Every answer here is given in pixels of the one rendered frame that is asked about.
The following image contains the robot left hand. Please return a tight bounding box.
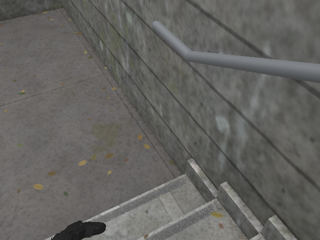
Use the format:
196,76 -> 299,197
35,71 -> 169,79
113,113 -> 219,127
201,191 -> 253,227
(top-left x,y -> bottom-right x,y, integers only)
51,220 -> 106,240

